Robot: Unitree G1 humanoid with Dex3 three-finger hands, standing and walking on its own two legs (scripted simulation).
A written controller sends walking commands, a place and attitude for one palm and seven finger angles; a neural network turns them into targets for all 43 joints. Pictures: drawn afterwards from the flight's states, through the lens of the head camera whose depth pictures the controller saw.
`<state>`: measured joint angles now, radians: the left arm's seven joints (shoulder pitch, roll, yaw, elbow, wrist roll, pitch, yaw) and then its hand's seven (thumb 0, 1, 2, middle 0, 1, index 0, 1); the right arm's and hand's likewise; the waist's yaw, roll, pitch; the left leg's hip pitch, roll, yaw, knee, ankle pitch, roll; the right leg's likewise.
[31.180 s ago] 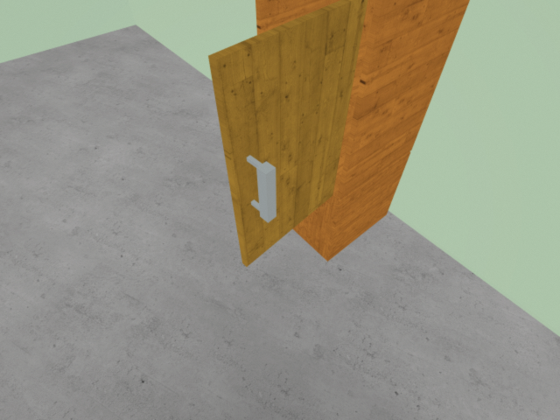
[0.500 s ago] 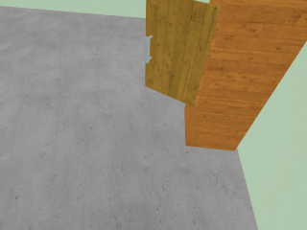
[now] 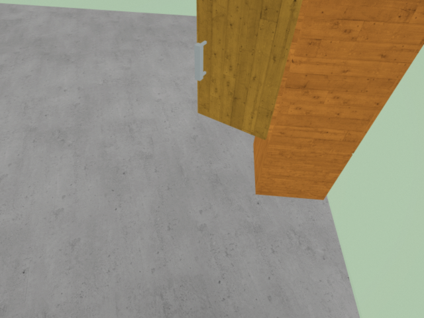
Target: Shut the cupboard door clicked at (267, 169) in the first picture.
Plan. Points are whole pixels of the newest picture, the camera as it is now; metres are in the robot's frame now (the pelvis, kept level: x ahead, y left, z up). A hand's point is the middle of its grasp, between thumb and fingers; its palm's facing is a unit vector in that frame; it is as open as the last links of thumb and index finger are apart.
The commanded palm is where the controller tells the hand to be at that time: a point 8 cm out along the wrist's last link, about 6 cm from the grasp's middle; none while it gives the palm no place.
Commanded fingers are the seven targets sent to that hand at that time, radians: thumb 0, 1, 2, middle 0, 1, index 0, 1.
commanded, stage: look to check the result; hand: left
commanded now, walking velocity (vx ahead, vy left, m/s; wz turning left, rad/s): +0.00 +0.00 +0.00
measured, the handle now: (201, 60) +1.08 +0.09 -0.05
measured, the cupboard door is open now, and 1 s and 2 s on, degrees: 64 64 64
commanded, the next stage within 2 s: walk to a spot facing it in 0.24 s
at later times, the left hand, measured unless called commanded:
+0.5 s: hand out of the picture +0.00 +0.17 -0.18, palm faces +0.04 -0.98 -0.18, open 7.3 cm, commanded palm none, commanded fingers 0.00 0.90 0.90 -0.20 -0.30 -0.20 -0.30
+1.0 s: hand out of the picture +0.01 +0.24 -0.18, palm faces +0.32 -0.92 -0.22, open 7.4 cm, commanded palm none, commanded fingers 0.00 0.90 0.90 -0.20 -0.30 -0.20 -0.30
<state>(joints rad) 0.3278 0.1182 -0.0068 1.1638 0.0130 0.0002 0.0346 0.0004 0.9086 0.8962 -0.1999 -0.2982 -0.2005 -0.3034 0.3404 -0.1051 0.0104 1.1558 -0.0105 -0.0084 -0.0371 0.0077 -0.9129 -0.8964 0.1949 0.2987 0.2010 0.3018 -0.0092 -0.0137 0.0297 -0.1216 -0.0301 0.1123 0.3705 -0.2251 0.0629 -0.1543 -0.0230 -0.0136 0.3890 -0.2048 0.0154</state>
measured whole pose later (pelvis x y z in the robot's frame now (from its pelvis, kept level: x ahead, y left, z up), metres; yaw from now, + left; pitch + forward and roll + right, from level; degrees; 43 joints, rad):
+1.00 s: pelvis -0.01 +0.02 -0.01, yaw +19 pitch +2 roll -2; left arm 0.14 0.24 0.08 0.93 0.03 0.05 0.00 0.00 0.91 0.90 -0.20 -0.30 -0.20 -0.30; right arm 0.23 -0.22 -0.05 0.93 -0.04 0.02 -0.01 0.01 -0.91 -0.90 0.19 0.30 0.20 0.30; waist -0.03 -0.02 0.08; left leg -0.32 -0.04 0.01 0.55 -0.26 0.07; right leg -0.48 -0.07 -0.02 1.10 -0.38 0.06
